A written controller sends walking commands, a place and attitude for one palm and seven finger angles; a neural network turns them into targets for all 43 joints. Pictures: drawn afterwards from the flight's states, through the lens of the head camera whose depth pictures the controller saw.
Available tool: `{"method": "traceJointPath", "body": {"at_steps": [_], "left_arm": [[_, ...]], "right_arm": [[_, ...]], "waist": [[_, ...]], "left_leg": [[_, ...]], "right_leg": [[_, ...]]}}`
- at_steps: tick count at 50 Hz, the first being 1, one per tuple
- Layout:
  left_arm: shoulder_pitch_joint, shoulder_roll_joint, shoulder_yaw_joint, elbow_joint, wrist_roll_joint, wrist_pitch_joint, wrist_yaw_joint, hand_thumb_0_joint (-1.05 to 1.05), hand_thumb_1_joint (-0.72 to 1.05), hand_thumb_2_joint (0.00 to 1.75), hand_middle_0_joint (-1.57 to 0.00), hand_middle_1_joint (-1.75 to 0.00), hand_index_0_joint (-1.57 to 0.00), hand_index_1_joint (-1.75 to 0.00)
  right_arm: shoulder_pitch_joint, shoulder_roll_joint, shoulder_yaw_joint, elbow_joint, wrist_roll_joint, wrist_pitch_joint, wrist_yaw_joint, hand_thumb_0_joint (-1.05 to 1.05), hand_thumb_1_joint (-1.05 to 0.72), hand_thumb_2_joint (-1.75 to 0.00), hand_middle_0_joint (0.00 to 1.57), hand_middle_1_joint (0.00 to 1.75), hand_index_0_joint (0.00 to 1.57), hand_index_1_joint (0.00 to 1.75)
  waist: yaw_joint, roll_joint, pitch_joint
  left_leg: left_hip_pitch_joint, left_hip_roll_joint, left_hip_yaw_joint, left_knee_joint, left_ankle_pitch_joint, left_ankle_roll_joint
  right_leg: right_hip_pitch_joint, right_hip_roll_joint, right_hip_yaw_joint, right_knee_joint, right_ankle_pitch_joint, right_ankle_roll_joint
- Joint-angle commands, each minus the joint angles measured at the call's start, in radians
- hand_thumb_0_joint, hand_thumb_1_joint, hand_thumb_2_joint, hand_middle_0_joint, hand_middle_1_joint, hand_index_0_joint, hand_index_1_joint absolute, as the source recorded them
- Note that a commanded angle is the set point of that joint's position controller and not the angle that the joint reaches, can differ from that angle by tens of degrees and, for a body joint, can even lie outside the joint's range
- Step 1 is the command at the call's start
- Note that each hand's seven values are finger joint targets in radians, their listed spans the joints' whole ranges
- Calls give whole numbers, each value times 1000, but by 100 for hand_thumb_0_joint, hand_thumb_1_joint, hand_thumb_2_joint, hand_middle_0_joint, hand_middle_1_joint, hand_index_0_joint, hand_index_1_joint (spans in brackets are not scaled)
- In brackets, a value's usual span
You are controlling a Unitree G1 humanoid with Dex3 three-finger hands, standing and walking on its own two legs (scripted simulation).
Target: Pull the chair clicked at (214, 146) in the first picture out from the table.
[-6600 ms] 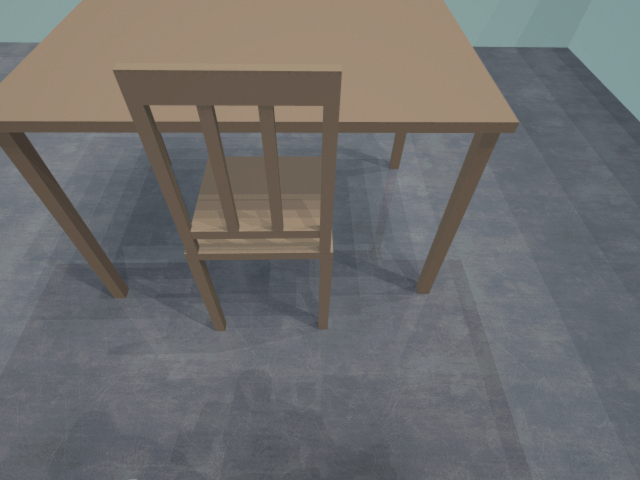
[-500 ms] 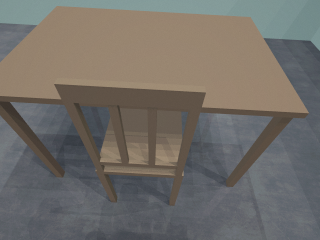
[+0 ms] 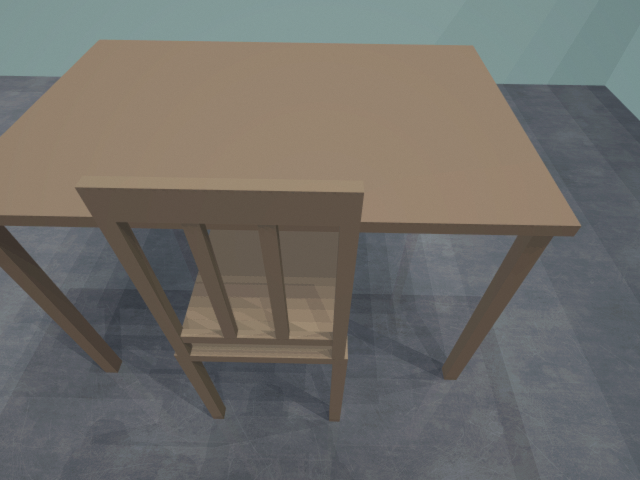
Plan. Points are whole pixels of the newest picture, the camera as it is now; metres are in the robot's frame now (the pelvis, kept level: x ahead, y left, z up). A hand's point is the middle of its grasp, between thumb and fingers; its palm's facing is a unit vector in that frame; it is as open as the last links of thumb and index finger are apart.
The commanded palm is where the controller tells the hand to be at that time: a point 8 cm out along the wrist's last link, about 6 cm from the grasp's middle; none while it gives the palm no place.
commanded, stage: come to a stop and stand still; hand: left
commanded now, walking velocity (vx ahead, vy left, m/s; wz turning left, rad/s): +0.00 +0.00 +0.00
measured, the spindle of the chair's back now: (214, 286) +0.43 +0.22 -0.08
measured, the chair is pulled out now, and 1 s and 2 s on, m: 0.00 0.00 0.00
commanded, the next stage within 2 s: look again from close up in 0.20 s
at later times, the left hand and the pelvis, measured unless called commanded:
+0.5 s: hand out of the picture +0.00 +0.19 -0.17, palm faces +0.04 -0.97 -0.24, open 7.4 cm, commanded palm none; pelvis +0.00 +0.01 -0.01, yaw +2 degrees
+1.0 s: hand out of the picture +0.05 +0.23 -0.17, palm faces +0.03 -0.97 -0.24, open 7.4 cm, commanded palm none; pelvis +0.02 +0.04 +0.00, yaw +1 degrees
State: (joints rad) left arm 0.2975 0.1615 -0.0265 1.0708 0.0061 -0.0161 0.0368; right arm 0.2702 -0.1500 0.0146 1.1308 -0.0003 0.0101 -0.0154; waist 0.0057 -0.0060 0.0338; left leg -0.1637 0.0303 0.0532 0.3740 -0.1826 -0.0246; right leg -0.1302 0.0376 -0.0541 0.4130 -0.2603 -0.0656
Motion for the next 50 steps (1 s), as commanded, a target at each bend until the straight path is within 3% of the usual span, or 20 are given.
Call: {"method": "traceJointPath", "body": {"at_steps": [1, 3, 5, 14, 15, 16, 17, 19, 21, 26, 30, 35, 40, 47, 50], "left_arm": [[80, 107, 25, -16, 3, -16, 4, 0, 90, 90, -20, -30, -20, -30], [87, 105, 25, -10, 2, -19, 5, 0, 90, 90, -20, -30, -20, -30], [94, 101, 23, -6, 1, -18, 4, 0, 90, 90, -20, -30, -20, -30], [131, 70, 18, 11, 2, -21, 6, 0, 90, 90, -20, -30, -20, -30], [8, 230, 9, -53, -9, -39, 8, 0, 90, 90, -20, -30, -20, -30], [99, 140, 29, -70, -2, -25, 11, 0, 90, 90, -20, -30, -20, -30], [103, 132, 29, -59, 4, -31, 12, 0, 90, 90, -20, -30, -20, -30], [76, 128, 32, -68, 3, -33, 13, 0, 90, 90, -20, -30, -20, -30], [47, 121, 36, -76, 1, -31, 15, 0, 90, 90, -20, -30, -20, -30], [19, 115, 39, -82, 2, -26, 16, 0, 90, 90, -20, -30, -20, -30], [27, 121, 41, -81, 3, -25, 16, 0, 90, 90, -20, -30, -20, -30], [5, 129, 41, -88, 3, -19, 19, 0, 90, 90, -20, -30, -20, -30], [-10, 135, 41, -93, 5, -13, 17, 0, 90, 90, -20, -30, -20, -30], [-14, 139, 39, -92, 5, -13, 17, 0, 90, 90, -20, -30, -20, -30], [-9, 138, 37, -89, 6, -12, 16, 0, 90, 90, -20, -30, -20, -30]], "right_arm": [[48, -72, -11, -26, -1, -20, -9, 0, -90, -90, 20, 30, 20, 30], [62, -68, -11, -20, -1, -21, -10, 0, -90, -90, 20, 30, 20, 30], [64, -60, -9, -16, 1, -20, -11, 0, -90, -90, 20, 30, 20, 30], [101, -49, -7, -6, 0, -29, -15, 0, -90, -90, 20, 30, 20, 30], [0, -134, -36, -108, -34, -21, -7, 0, -90, -90, 20, 30, 20, 30], [24, -67, -45, -118, -25, -37, -6, 0, -90, -90, 20, 30, 20, 30], [18, -69, -47, -117, -25, -38, -5, 0, -90, -90, 20, 30, 20, 30], [42, -61, -49, -117, -20, -29, -2, 0, -90, -90, 20, 30, 20, 30], [53, -65, -48, -115, -24, -27, 1, 0, -90, -90, 20, 30, 20, 30], [41, -83, -46, -101, -21, -33, 3, 0, -90, -90, 20, 30, 20, 30], [19, -105, -45, -95, -16, -45, 0, 0, -90, -90, 20, 30, 20, 30], [-3, -127, -46, -86, -15, -48, -2, 0, -90, -90, 20, 30, 20, 30], [-29, -134, -45, -86, -15, -44, 0, 0, -90, -90, 20, 30, 20, 30], [-34, -139, -45, -78, -13, -46, 0, 0, -90, -90, 20, 30, 20, 30], [-35, -138, -43, -73, -12, -46, -1, 0, -90, -90, 20, 30, 20, 30]], "waist": [[1, -11, 51], [0, -13, 25], [2, -6, 52], [-2, 0, 31], [-65, 196, 154], [9, 115, 101], [-14, 86, 66], [-24, -30, 15], [-28, -97, 3], [-24, -6, 35], [-3, 33, -14], [0, 20, -34], [2, 14, -5], [-3, 21, -47], [-3, 12, -34]], "left_leg": [[10, 56, -63, -34, 41, 31], [20, 56, -60, -27, 47, 31], [7, 56, -55, -31, 32, 30], [19, 64, -65, -26, 69, 36], [-60, -21, -97, 28, 182, 63], [-80, 50, -83, 64, -13, 45], [-79, 30, -95, 88, -14, 43], [-67, 10, -86, 142, -19, 36], [-69, 7, -76, 149, -21, 36], [-53, 30, -93, 97, 38, 45], [-26, 59, -120, 70, 210, 64], [8, 71, -133, 56, 289, 74], [6, 70, -140, 29, 228, 76], [45, 68, -142, 23, 251, 76], [47, 68, -137, 18, 253, 77]], "right_leg": [[-95, -148, 155, -140, 133, 39], [-79, -149, 154, -139, 153, 40], [-90, -144, 150, -152, 133, 44], [-87, -136, 143, -129, 163, 33], [-168, -94, 98, -33, 176, 7], [-190, -139, 155, -64, -37, 19], [-182, -155, 197, -95, -35, 1], [-164, -190, 232, -144, -84, -14], [-151, -190, 217, -131, -95, -25], [-159, -157, 147, -61, 15, -7], [-86, -138, 105, 12, 203, 13], [-68, -136, 85, 27, 214, 26], [-84, -137, 85, 4, 152, 35], [-68, -144, 86, -1, 162, 40], [-72, -144, 86, -10, 171, 40]]}}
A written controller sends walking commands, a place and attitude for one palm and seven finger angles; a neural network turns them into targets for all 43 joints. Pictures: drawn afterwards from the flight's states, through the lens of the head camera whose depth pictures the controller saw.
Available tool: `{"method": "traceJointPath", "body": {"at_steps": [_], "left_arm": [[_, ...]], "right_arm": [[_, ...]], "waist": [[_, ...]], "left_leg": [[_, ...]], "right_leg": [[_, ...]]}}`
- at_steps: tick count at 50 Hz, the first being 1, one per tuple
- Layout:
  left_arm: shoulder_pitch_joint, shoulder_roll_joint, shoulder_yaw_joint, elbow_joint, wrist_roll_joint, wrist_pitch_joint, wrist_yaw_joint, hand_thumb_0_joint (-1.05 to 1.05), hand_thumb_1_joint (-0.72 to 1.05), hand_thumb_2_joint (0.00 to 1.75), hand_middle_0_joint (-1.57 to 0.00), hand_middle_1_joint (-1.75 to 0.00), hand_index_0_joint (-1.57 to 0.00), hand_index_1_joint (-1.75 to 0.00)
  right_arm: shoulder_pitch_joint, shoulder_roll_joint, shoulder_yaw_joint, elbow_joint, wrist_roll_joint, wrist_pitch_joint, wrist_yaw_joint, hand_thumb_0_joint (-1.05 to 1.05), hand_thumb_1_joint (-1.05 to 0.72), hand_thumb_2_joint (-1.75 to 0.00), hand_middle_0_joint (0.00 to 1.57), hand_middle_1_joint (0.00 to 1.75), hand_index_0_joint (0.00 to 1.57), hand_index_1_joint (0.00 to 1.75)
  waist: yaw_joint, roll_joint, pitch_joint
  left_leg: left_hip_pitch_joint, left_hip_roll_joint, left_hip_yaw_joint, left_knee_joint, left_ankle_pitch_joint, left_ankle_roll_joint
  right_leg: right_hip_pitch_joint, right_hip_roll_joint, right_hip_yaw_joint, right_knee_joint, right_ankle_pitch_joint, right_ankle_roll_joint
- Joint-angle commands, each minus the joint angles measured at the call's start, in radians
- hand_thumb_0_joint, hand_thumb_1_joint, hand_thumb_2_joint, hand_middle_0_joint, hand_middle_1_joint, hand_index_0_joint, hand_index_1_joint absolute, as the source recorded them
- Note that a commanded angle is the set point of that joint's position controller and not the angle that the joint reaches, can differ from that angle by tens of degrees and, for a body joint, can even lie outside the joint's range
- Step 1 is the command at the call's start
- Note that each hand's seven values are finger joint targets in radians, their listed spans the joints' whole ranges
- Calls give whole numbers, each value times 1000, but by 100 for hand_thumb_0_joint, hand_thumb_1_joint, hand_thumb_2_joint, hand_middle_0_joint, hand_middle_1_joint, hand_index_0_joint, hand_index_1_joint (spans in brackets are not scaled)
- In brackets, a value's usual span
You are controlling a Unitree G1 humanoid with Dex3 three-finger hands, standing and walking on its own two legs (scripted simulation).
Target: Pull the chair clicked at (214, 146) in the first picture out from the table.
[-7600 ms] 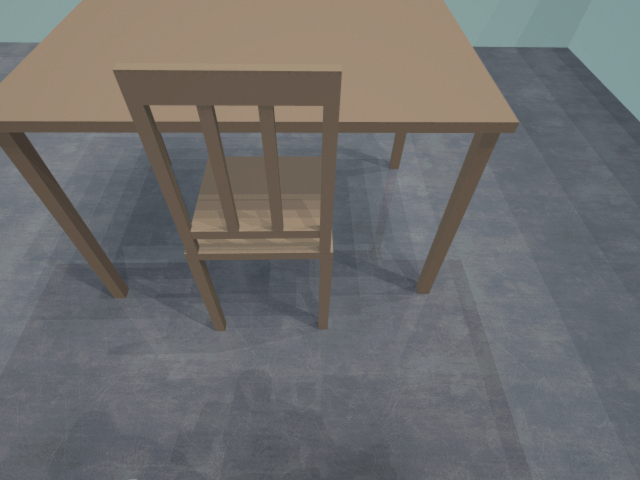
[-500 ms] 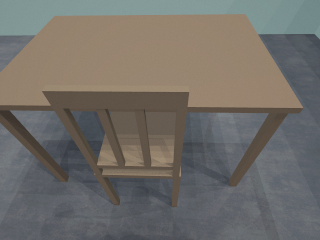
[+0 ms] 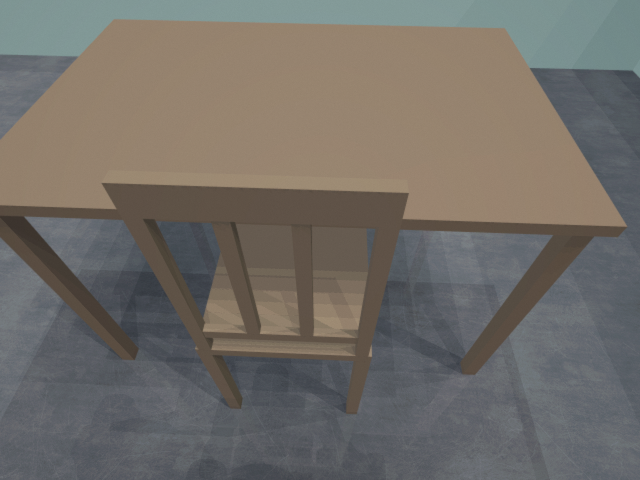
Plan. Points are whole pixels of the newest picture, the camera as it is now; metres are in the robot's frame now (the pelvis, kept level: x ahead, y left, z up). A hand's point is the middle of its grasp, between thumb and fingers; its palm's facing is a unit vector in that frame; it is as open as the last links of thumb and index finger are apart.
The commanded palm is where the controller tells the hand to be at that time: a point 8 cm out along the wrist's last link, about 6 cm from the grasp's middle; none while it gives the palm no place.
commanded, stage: look again from close up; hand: left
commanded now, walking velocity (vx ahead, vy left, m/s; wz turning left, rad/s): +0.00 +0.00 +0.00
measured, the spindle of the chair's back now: (241, 283) +0.42 +0.16 -0.08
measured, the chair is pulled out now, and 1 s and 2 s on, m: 0.00 0.00 0.00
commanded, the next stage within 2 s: raise the hand toward the chair's back in 0.20 s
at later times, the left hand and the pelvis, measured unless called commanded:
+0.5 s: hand (187, 433) +0.18 +0.18 -0.05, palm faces +0.17 -0.98 -0.13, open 7.8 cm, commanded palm +0.10 +0.23 -0.07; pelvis -0.03 -0.01 -0.01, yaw +2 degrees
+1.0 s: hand (193, 452) +0.16 +0.17 -0.06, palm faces -0.05 -1.00 -0.06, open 11.7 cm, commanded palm +0.13 +0.24 -0.06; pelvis -0.05 -0.02 -0.11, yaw +2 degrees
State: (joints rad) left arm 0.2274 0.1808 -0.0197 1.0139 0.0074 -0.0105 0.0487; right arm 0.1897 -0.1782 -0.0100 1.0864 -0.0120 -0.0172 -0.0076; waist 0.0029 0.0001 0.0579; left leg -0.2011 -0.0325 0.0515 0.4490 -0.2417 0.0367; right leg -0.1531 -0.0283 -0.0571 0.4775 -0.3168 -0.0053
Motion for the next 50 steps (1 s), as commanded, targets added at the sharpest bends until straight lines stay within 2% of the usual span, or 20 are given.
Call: {"method": "traceJointPath", "body": {"at_steps": [1, 14, 15, 16, 17, 19, 20, 21, 23, 25, 27, 30, 31, 33, 35, 37, 40, 43, 46, 50], "left_arm": [[61, 116, 30, -32, 4, -17, 5, 0, 90, 90, -20, -30, -20, -30], [112, 111, 19, 0, 3, -19, 4, 0, 90, 90, -20, -30, -20, -30], [37, 217, 10, -43, -3, -34, 2, 0, 90, 90, -20, -30, -20, -30], [-528, 407, 252, -1388, -199, -168, 31, 0, 88, 89, -20, -30, -20, -30], [-99, 226, 119, -1134, -138, -103, 33, 0, 85, 88, -20, -29, -20, -29], [82, 23, 19, -936, -148, -25, 48, 0, 81, 86, -19, -29, -19, -29], [119, 13, 39, -953, -167, -22, 31, 0, 78, 85, -19, -28, -19, -28], [32, 43, 63, -973, -163, -69, 10, 0, 76, 84, -19, -28, -19, -28], [92, 72, 123, -895, -147, -193, -33, 0, 71, 82, -18, -27, -18, -27], [340, 87, 213, -778, -175, -299, -102, 0, 67, 80, -18, -26, -18, -26], [411, 87, 254, -832, -226, -429, -200, 0, 62, 78, -17, -26, -17, -26], [411, 139, 333, -854, -273, -609, -339, 0, 55, 75, -16, -25, -16, -25], [376, 141, 316, -920, -283, -647, -369, 0, 53, 74, -16, -24, -16, -24], [311, 160, 318, -998, -301, -639, -385, 0, 48, 72, -16, -23, -16, -23], [179, 180, 311, -1091, -319, -605, -378, 0, 43, 70, -15, -23, -15, -23], [97, 170, 276, -1191, -333, -603, -370, 0, 39, 68, -15, -22, -15, -22], [-13, 212, 240, -1376, -316, -613, -358, 0, 32, 65, -14, -21, -14, -21], [-4, 187, 194, -1309, -296, -583, -381, 0, 25, 62, -13, -20, -13, -20], [30, 219, 258, -1224, -293, -505, -400, 0, 18, 59, -13, -19, -13, -19], [221, 218, 364, -1112, -320, -355, -389, 0, 8, 55, -12, -17, -12, -17]], "right_arm": [[48, -111, -18, -25, -1, -18, -9, 0, -90, -90, 20, 30, 20, 30], [70, -92, -10, 12, 5, -18, -8, 0, -90, -90, 20, 30, 20, 30], [31, -157, -13, -67, -7, -23, -13, 0, -90, -90, 20, 30, 20, 30], [38, -278, -42, -386, 63, -140, -48, 0, -90, -90, 20, 30, 20, 30], [47, -218, -24, -325, 47, -223, -65, 0, -90, -90, 20, 30, 20, 30], [56, -192, -24, -290, 59, -240, -54, 0, -90, -90, 20, 30, 20, 30], [51, -206, -33, -325, 61, -241, -51, 0, -90, -90, 20, 30, 20, 30], [38, -220, -35, -362, 56, -255, -45, 0, -90, -90, 20, 30, 20, 30], [-3, -213, -48, -428, 30, -268, -29, 0, -90, -90, 20, 30, 20, 30], [-63, -188, -59, -489, 30, -262, 2, 0, -90, -90, 20, 30, 20, 30], [-96, -179, -70, -545, 23, -257, 33, 0, -90, -90, 20, 30, 20, 30], [-119, -175, -89, -600, 36, -257, 64, 0, -90, -90, 20, 30, 20, 30], [-127, -183, -93, -634, 34, -258, 68, 0, -90, -90, 20, 30, 20, 30], [-146, -190, -97, -686, 42, -249, 58, 0, -90, -90, 20, 30, 20, 30], [-134, -198, -95, -719, 50, -247, 35, 0, -90, -90, 20, 30, 20, 30], [-95, -193, -84, -730, 58, -258, 5, 0, -90, -90, 20, 30, 20, 30], [-20, -204, -69, -701, 55, -281, -34, 0, -90, -90, 20, 30, 20, 30], [2, -206, -57, -652, 56, -298, -57, 0, -90, -90, 20, 30, 20, 30], [-4, -201, -57, -636, 61, -292, -66, 0, -90, -90, 20, 30, 20, 30], [-55, -182, -70, -656, 73, -258, -60, 0, -90, -90, 20, 30, 20, 30]], "waist": [[-2, 4, -54], [-3, 1, -36], [-30, 51, 45], [-91, 139, -306], [-17, 182, -299], [-67, 23, -112], [-76, -59, -69], [-86, -131, -32], [-55, -168, -79], [44, -89, -172], [90, -20, -306], [103, 1, -355], [90, 26, -392], [69, 17, -394], [24, -20, -352], [-9, 9, -315], [-49, 58, -398], [-70, 46, -376], [-52, 35, -421], [35, 15, -502]], "left_leg": [[83, 130, -137, -57, 309, 15], [84, 126, -129, -75, 250, 12], [69, 76, -143, -87, 394, 36], [158, 40, -54, 8, 351, -4], [255, 65, -16, -25, 424, -9], [89, 70, -69, -40, 265, -3], [4, 53, -81, -7, 185, 7], [-79, 41, -91, 36, 120, 8], [-209, 22, -100, 148, 68, 3], [-306, 10, -82, 242, 83, -19], [-395, 6, -60, 353, 95, -39], [-565, -1, -51, 495, 53, -49], [-595, -2, -43, 533, 33, -44], [-642, -1, -29, 582, -58, -31], [-680, 3, -44, 626, -160, -17], [-684, 12, -57, 660, -246, -7], [-625, 31, -75, 700, -176, 11], [-632, 44, -95, 708, -126, 18], [-638, 40, -101, 704, -64, 13], [-591, 25, -99, 631, 37, 7]], "right_leg": [[-49, -79, 89, -74, 221, -20], [-59, -86, 100, -102, 205, -23], [-102, -14, 51, -18, 227, -45], [-132, 34, 9, -65, 205, -28], [-90, 51, 1, -6, 139, -44], [-166, 48, -19, -22, 94, -25], [-201, 53, -41, -21, 97, -16], [-262, 41, -46, 4, 83, -9], [-383, 41, -49, 108, 22, -6], [-398, 43, -38, 213, 26, -21], [-422, 36, -19, 341, 67, -31], [-483, 25, 43, 465, 114, -33], [-507, 19, 63, 490, 97, -29], [-574, 15, 106, 486, -62, -18], [-666, 16, 147, 447, -254, -2], [-703, 3, 197, 380, -439, 2], [-703, 21, 172, 423, -317, -8], [-702, 24, 146, 450, -207, -8], [-659, 20, 125, 468, -108, -4], [-524, 18, 91, 465, 33, 3]]}}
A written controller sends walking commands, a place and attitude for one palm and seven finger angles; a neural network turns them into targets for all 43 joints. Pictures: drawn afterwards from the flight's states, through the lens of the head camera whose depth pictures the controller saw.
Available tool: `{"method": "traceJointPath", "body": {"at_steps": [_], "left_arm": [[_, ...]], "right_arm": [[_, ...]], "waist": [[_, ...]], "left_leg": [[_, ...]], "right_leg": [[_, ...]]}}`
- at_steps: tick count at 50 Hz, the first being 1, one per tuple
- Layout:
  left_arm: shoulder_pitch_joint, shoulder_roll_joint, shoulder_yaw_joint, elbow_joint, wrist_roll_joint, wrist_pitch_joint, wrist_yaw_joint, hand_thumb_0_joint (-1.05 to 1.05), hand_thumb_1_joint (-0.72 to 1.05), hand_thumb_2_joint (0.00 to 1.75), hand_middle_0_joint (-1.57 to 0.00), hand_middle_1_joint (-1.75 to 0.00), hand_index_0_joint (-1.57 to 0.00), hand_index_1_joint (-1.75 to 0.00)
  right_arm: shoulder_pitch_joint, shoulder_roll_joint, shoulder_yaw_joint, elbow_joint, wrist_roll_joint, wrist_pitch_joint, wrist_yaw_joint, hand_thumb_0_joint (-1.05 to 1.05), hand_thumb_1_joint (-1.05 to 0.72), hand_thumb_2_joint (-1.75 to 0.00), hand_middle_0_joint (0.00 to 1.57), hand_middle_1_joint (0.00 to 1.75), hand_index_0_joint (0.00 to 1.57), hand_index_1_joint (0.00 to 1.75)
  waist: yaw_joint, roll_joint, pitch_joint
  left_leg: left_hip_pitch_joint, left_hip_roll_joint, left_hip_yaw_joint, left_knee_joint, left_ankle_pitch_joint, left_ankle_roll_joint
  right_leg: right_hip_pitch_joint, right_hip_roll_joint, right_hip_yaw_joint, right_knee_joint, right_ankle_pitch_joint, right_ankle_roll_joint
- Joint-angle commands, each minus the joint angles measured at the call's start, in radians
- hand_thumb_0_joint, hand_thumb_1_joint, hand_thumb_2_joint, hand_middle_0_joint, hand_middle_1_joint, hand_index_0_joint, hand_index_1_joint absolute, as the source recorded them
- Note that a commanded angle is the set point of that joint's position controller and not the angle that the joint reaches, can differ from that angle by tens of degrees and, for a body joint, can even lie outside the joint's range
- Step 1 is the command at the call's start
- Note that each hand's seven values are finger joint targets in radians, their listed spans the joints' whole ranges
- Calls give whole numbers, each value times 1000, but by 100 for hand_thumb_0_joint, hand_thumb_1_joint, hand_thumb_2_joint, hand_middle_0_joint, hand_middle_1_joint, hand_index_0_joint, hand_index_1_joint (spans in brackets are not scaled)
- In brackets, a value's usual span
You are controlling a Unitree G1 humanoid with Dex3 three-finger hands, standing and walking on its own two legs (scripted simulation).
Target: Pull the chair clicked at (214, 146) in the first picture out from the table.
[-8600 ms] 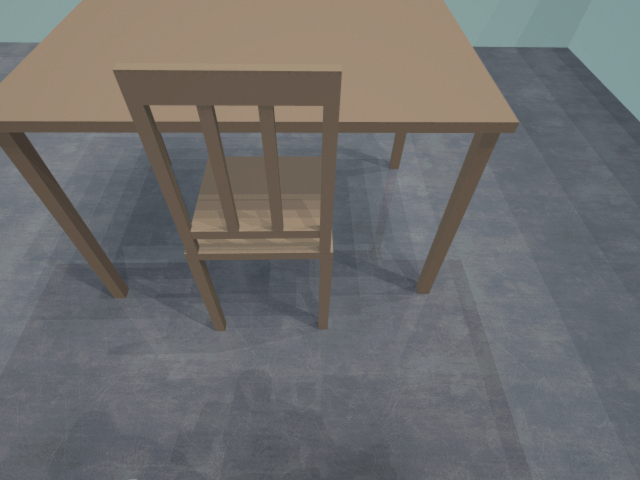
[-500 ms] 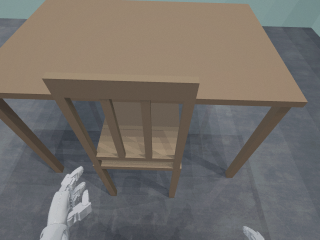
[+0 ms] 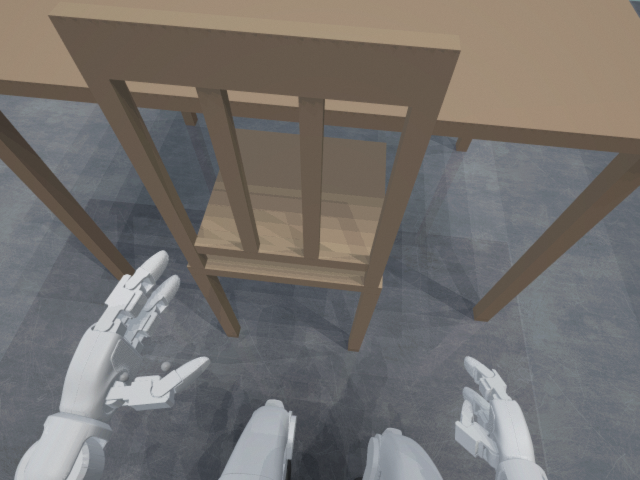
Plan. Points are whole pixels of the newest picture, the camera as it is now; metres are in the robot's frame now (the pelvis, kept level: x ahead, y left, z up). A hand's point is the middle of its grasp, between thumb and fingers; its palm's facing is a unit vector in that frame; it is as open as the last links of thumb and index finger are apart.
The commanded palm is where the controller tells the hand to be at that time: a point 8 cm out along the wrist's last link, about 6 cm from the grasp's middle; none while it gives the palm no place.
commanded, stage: raise the hand toward the chair's back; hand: left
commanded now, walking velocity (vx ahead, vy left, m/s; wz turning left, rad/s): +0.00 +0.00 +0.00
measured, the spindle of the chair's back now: (236, 186) +0.48 +0.17 +0.03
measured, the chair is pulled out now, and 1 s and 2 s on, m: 0.00 0.00 0.00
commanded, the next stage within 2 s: aim the fingers beside a spindle in 1.40 s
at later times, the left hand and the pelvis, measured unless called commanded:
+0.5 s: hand (129, 347) +0.24 +0.23 +0.06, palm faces -0.02 -1.00 -0.06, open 15.8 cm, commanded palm +0.21 +0.28 +0.07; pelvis +0.01 +0.04 +0.02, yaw -1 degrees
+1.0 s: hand (105, 321) +0.26 +0.25 +0.07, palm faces +0.00 -1.00 -0.08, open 17.0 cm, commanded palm +0.23 +0.30 +0.08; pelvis +0.01 +0.04 +0.03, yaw +0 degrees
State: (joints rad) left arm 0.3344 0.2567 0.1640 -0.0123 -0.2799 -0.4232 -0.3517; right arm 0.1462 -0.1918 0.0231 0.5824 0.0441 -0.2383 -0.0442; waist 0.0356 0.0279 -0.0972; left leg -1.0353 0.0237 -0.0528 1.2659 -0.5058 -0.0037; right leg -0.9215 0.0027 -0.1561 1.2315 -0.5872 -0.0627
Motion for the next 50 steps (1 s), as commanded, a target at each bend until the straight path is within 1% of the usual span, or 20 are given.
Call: {"method": "traceJointPath", "body": {"at_steps": [1, 2, 5, 8, 10, 12, 14, 16, 19, 20, 21, 25, 31, 35, 39, 40, 41, 45, 47, 50], "left_arm": [[123, 117, 165, -132, -44, 77, 19, 0, 6, 54, -12, -17, -12, -17], [143, 122, 177, -145, -44, 92, 32, 0, 4, 53, -11, -16, -11, -16], [119, 118, 169, -172, -34, 75, 81, 0, -3, 50, -11, -15, -11, -15], [72, 85, 98, -198, -15, -1, 111, 0, -10, 47, -10, -14, -10, -14], [48, 91, 91, -164, 0, -46, 121, 0, -15, 45, -10, -14, -10, -14], [37, 77, 60, -170, 1, -85, 114, 0, -20, 43, -9, -13, -9, -13], [32, 97, 61, -206, 3, -104, 109, 0, -24, 41, -9, -12, -9, -12], [48, 114, 73, -212, 7, -93, 111, 0, -29, 39, -8, -11, -8, -11], [35, 131, 71, -258, 19, -76, 123, 0, -36, 36, -7, -10, -7, -10], [41, 159, 104, -250, 25, -62, 136, 0, -38, 35, -7, -10, -7, -10], [36, 137, 81, -270, 27, -56, 141, 0, -41, 34, -7, -9, -7, -9], [36, 131, 91, -223, 30, -17, 161, 0, -50, 30, -6, -8, -6, -8], [-22, 113, 52, -191, 33, 14, 133, 0, -50, 30, -6, -8, -6, -8], [-72, 163, 91, -200, 28, 8, 119, 0, -50, 30, -6, -8, -6, -8], [-99, 164, 100, -218, 14, -9, 116, 0, -50, 30, -6, -8, -6, -8], [-89, 193, 134, -196, 18, -4, 122, 0, -50, 30, -6, -8, -6, -8], [-93, 171, 114, -203, 16, -4, 119, 0, -50, 30, -6, -8, -6, -8], [-84, 188, 141, -147, 10, 15, 112, 0, -50, 30, -6, -8, -6, -8], [-76, 157, 113, -140, 3, 21, 98, 0, -50, 30, -6, -8, -6, -8], [-68, 170, 119, -116, 2, 29, 95, 0, -50, 30, -6, -8, -6, -8]], "right_arm": [[2, -161, -103, -166, 17, -31, -17, 0, -90, -90, 20, 30, 20, 30], [-8, -155, -106, -169, 16, -24, -13, 0, -90, -90, 20, 30, 20, 30], [-22, -145, -102, -167, 12, -21, -7, 0, -90, -90, 20, 30, 20, 30], [-1, -153, -102, -153, 1, -37, 7, 0, -90, -90, 20, 30, 20, 30], [5, -165, -102, -139, -1, -45, 6, 0, -90, -90, 20, 30, 20, 30], [20, -178, -102, -138, -2, -58, 8, 0, -90, -90, 20, 30, 20, 30], [32, -188, -102, -141, -4, -67, 7, 0, -90, -90, 20, 30, 20, 30], [34, -192, -104, -144, -4, -66, 6, 0, -90, -90, 20, 30, 20, 30], [30, -193, -99, -150, 0, -61, 7, 0, -90, -90, 20, 30, 20, 30], [31, -193, -101, -147, -2, -55, 7, 0, -90, -90, 20, 30, 20, 30], [31, -191, -96, -154, 0, -52, 8, 0, -90, -90, 20, 30, 20, 30], [24, -189, -91, -158, -1, -33, 9, 0, -90, -90, 20, 30, 20, 30], [33, -198, -72, -176, 0, -20, 7, 0, -90, -90, 20, 30, 20, 30], [37, -205, -68, -176, -3, -23, 1, 0, -90, -90, 20, 30, 20, 30], [42, -205, -64, -174, -4, -29, 3, 0, -90, -90, 20, 30, 20, 30], [45, -208, -65, -167, -5, -27, 3, 0, -90, -90, 20, 30, 20, 30], [46, -208, -64, -170, -4, -29, 4, 0, -90, -90, 20, 30, 20, 30], [54, -214, -70, -159, -1, -28, 4, 0, -90, -90, 20, 30, 20, 30], [54, -213, -71, -162, 4, -30, 6, 0, -90, -90, 20, 30, 20, 30], [55, -216, -72, -159, 3, -33, 5, 0, -90, -90, 20, 30, 20, 30]], "waist": [[-4, -28, -375], [8, -19, -374], [6, -23, -306], [-32, -17, -237], [-46, -50, -190], [-57, -19, -215], [-48, 34, -282], [-45, 41, -303], [-38, 105, -307], [-32, 99, -314], [-37, 110, -300], [-44, 75, -252], [-62, 60, -214], [-57, 66, -237], [-53, 95, -249], [-46, 94, -251], [-50, 104, -253], [-51, 67, -261], [-54, 68, -248], [-57, 50, -230]], "left_leg": [[264, -33, 2, -198, 327, 45], [277, -33, 3, -214, 340, 42], [279, -30, 1, -239, 337, 44], [282, -24, -9, -249, 284, 42], [254, -19, -16, -251, 227, 42], [272, -18, -18, -251, 205, 42], [310, -17, -23, -256, 232, 40], [330, -15, -26, -265, 252, 40], [379, -9, -41, -295, 274, 32], [384, -7, -46, -300, 285, 31], [397, -5, -50, -309, 295, 28], [402, 1, -67, -338, 264, 22], [404, 4, -86, -360, 212, 16], [415, 0, -85, -358, 205, 15], [447, 2, -99, -374, 208, 4], [441, 1, -98, -375, 214, 3], [449, 1, -97, -376, 230, 3], [441, -1, -84, -375, 254, 7], [434, -4, -74, -376, 255, 9], [424, -5, -76, -380, 247, 13]], "right_leg": [[265, -19, 180, -290, 359, 70], [273, -18, 167, -289, 380, 71], [234, -2, 136, -289, 346, 61], [143, 9, 106, -287, 251, 50], [102, 16, 101, -291, 169, 44], [83, 14, 99, -283, 142, 41], [95, 10, 93, -266, 165, 37], [105, 9, 89, -267, 181, 37], [106, 8, 78, -267, 185, 33], [111, 12, 75, -267, 190, 33], [110, 10, 71, -270, 194, 33], [106, 17, 57, -290, 179, 35], [92, 18, 53, -300, 159, 38], [105, 18, 62, -305, 159, 36], [105, 16, 61, -308, 162, 34], [113, 19, 62, -308, 162, 34], [114, 16, 60, -310, 170, 34], [144, 20, 60, -330, 188, 36], [152, 18, 60, -339, 191, 36], [153, 22, 60, -348, 188, 36]]}}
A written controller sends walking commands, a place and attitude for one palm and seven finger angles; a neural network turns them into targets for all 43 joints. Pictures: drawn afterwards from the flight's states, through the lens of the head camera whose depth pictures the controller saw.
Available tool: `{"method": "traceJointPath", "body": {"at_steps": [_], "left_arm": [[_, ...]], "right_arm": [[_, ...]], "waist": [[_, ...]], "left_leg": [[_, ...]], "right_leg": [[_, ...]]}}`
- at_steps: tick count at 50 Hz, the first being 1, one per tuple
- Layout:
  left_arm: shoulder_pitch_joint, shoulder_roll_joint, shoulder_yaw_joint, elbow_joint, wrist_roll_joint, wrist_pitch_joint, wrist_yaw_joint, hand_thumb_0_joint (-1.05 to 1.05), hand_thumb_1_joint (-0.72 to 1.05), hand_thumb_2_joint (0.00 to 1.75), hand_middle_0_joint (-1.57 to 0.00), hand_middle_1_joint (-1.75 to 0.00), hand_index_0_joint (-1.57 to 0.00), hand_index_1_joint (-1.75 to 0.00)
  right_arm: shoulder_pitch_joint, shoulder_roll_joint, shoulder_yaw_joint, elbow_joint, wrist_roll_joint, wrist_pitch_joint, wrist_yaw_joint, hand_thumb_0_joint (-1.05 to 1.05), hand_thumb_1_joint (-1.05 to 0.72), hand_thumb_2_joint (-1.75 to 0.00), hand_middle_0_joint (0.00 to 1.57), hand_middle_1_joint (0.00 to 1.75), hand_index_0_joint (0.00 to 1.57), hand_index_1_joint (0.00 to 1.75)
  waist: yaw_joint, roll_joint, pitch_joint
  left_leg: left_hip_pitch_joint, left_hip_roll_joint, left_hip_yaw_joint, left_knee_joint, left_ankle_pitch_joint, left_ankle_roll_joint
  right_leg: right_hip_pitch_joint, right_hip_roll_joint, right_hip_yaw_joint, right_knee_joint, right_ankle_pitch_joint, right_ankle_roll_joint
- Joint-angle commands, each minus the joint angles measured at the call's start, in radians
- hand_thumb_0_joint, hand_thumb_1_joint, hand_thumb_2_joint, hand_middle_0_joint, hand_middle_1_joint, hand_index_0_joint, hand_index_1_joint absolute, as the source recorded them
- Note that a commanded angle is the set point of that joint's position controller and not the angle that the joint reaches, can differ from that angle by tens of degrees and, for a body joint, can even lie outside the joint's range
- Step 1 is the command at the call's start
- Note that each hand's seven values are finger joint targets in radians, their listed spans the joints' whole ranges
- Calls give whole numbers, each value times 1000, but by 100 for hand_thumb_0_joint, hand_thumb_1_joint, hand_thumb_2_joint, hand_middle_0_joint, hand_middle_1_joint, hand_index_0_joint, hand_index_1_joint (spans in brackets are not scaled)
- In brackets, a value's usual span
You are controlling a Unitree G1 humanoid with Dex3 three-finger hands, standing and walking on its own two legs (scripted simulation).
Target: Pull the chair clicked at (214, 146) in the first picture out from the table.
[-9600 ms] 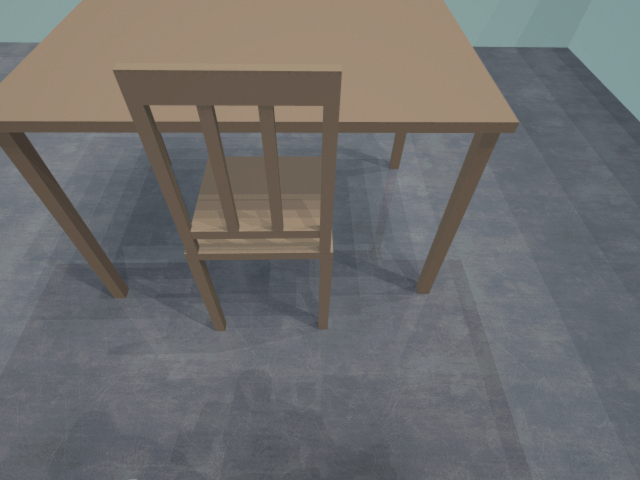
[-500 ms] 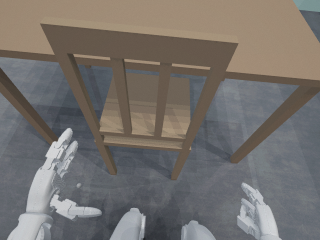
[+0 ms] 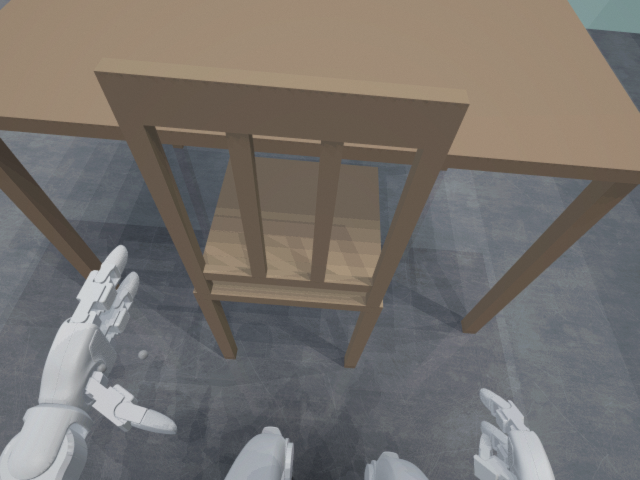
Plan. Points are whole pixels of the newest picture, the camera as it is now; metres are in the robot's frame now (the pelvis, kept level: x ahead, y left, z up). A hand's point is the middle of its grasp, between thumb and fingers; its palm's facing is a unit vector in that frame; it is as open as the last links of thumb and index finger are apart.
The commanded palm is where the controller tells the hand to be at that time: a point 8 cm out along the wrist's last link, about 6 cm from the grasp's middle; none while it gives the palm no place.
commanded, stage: raise the hand toward the chair's back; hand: left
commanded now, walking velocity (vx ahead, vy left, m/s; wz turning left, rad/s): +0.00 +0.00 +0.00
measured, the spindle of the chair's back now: (251, 217) +0.47 +0.13 +0.00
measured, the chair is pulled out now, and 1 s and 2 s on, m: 0.00 0.00 0.00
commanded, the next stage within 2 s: aim the fingers beside a spindle in 0.40 s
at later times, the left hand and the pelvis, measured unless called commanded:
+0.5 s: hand (166, 355) +0.24 +0.19 +0.04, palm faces +0.00 -1.00 -0.09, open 17.0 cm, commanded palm +0.22 +0.24 +0.04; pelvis +0.00 -0.02 +0.00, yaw +0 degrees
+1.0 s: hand (199, 337) +0.27 +0.16 +0.02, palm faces -0.01 -1.00 -0.07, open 17.0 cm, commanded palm +0.26 +0.21 +0.02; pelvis +0.01 -0.03 -0.01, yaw +0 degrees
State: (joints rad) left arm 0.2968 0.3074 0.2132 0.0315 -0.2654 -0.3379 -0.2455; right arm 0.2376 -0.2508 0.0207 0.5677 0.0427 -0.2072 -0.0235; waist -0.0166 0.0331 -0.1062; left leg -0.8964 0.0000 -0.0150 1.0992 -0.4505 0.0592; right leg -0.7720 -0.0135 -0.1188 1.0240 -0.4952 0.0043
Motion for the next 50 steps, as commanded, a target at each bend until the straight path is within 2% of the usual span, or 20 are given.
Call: {"method": "traceJointPath", "body": {"at_steps": [1, 6, 9, 10, 11, 15, 18, 20, 23, 25, 28, 32, 34, 35, 36, 38, 40, 44, 48, 50], "left_arm": [[-42, 112, 60, -182, -15, -64, -12, 0, -50, 30, -6, -8, -6, -8], [-55, 146, 90, -219, -8, -105, 14, 0, -50, 30, -6, -8, -6, -8], [-49, 130, 85, -202, -8, -124, 19, 0, -50, 30, -6, -8, -6, -8], [-41, 143, 102, -175, -7, -120, 21, 0, -50, 30, -6, -8, -6, -8], [-38, 115, 77, -160, -7, -119, 16, 0, -50, 30, -6, -8, -6, -8], [-45, 120, 74, -133, -12, -101, -6, 0, -50, 30, -6, -8, -6, -8], [-64, 118, 66, -168, -17, -101, -15, 0, -50, 30, -6, -8, -6, -8], [-70, 148, 90, -187, -13, -110, -9, 0, -50, 30, -6, -8, -6, -8], [-74, 121, 82, -167, -21, -120, -6, 0, -50, 30, -6, -8, -6, -8], [-71, 132, 99, -140, -21, -120, -7, 0, -50, 30, -6, -8, -6, -8], [-95, 95, 63, -102, -22, -115, -22, 0, -50, 30, -6, -8, -6, -8], [-157, 105, 49, -92, -15, -115, -34, 0, -50, 30, -6, -8, -6, -8], [-170, 104, 45, -108, -13, -128, -32, 0, -50, 30, -6, -8, -6, -8], [-177, 134, 74, -107, -9, -133, -24, 0, -50, 30, -6, -8, -6, -8], [-185, 109, 49, -123, -10, -141, -22, 0, -50, 30, -6, -8, -6, -8], [-188, 113, 58, -121, -8, -146, -11, 0, -50, 30, -6, -8, -6, -8], [-135, 137, 103, -75, -7, -140, 4, 0, -50, 30, -6, -8, -6, -8], [-141, 92, 63, -43, 2, -124, 9, 0, -50, 30, -6, -8, -6, -8], [-169, 48, -10, -89, 13, -134, 13, 0, -50, 30, -6, -8, -6, -8], [-196, 65, -1, -76, 20, -141, 26, 0, -50, 30, -6, -8, -6, -8]], "right_arm": [[-35, -158, -69, -146, 5, -66, -14, 0, -90, -90, 20, 30, 20, 30], [-27, -155, -73, -136, -2, -76, -8, 0, -90, -90, 20, 30, 20, 30], [-28, -152, -75, -132, -4, -78, -3, 0, -90, -90, 20, 30, 20, 30], [-29, -154, -76, -126, -5, -76, -3, 0, -90, -90, 20, 30, 20, 30], [-33, -152, -75, -129, 0, -76, -2, 0, -90, -90, 20, 30, 20, 30], [-35, -157, -76, -130, 5, -74, -9, 0, -90, -90, 20, 30, 20, 30], [-35, -153, -75, -138, 6, -77, -11, 0, -90, -90, 20, 30, 20, 30], [-30, -153, -75, -130, 2, -79, -13, 0, -90, -90, 20, 30, 20, 30], [-35, -145, -74, -128, 3, -79, -11, 0, -90, -90, 20, 30, 20, 30], [-40, -146, -74, -123, 2, -79, -12, 0, -90, -90, 20, 30, 20, 30], [-41, -147, -73, -123, 5, -78, -11, 0, -90, -90, 20, 30, 20, 30], [-34, -153, -71, -122, 5, -81, -14, 0, -90, -90, 20, 30, 20, 30], [-31, -152, -73, -124, 2, -86, -15, 0, -90, -90, 20, 30, 20, 30], [-28, -154, -76, -118, 0, -87, -15, 0, -90, -90, 20, 30, 20, 30], [-28, -152, -74, -122, -1, -89, -13, 0, -90, -90, 20, 30, 20, 30], [-27, -151, -76, -118, -3, -89, -9, 0, -90, -90, 20, 30, 20, 30], [-27, -150, -82, -114, -5, -80, -5, 0, -90, -90, 20, 30, 20, 30], [-37, -148, -81, -122, -1, -65, 4, 0, -90, -90, 20, 30, 20, 30], [-30, -149, -81, -133, -3, -65, 8, 0, -90, -90, 20, 30, 20, 30], [-23, -152, -81, -127, -6, -63, 6, 0, -90, -90, 20, 30, 20, 30]], "waist": [[-5, 49, -222], [3, 96, -248], [0, 88, -248], [1, 67, -243], [-5, 59, -221], [-10, 29, -228], [-8, 45, -243], [-3, 59, -266], [-9, 29, -244], [-5, 30, -230], [-17, 19, -221], [-24, 23, -229], [-20, 39, -259], [-15, 26, -270], [-16, 49, -283], [-11, 54, -299], [5, 7, -312], [1, 34, -282], [-14, 40, -296], [-22, -1, -289]], "left_leg": [[283, 16, -110, -213, 192, -50], [302, 15, -102, -199, 233, -53], [297, 15, -94, -188, 242, -52], [280, 14, -91, -184, 234, -47], [275, 14, -88, -187, 220, -46], [251, 10, -75, -181, 184, -34], [266, 7, -72, -179, 207, -34], [279, 8, -73, -169, 245, -34], [259, 4, -65, -164, 224, -32], [239, 2, -62, -159, 214, -30], [225, 1, -55, -148, 207, -29], [210, 0, -56, -133, 195, -26], [227, 1, -55, -127, 209, -26], [224, 3, -55, -121, 222, -25], [238, 1, -54, -119, 240, -25], [242, 2, -55, -116, 254, -28], [216, 0, -48, -111, 274, -27], [198, 0, -40, -113, 252, -30], [223, 6, -49, -103, 274, -29], [198, 7, -53, -92, 256, -25]], "right_leg": [[10, 36, 23, -143, 97, -32], [13, 33, 29, -133, 118, -37], [8, 32, 32, -129, 125, -36], [12, 35, 33, -133, 124, -36], [7, 34, 33, -137, 120, -35], [28, 32, 46, -154, 111, -31], [40, 30, 49, -154, 133, -32], [47, 32, 51, -145, 160, -34], [45, 30, 55, -153, 158, -30], [47, 31, 60, -154, 151, -32], [34, 26, 66, -151, 159, -28], [27, 22, 78, -147, 149, -28], [26, 21, 80, -140, 159, -28], [33, 24, 81, -135, 172, -30], [30, 21, 81, -129, 189, -30], [31, 21, 78, -118, 203, -31], [65, 23, 82, -117, 237, -30], [37, 18, 78, -108, 220, -30], [10, 19, 71, -93, 230, -29], [1, 23, 74, -90, 216, -28]]}}
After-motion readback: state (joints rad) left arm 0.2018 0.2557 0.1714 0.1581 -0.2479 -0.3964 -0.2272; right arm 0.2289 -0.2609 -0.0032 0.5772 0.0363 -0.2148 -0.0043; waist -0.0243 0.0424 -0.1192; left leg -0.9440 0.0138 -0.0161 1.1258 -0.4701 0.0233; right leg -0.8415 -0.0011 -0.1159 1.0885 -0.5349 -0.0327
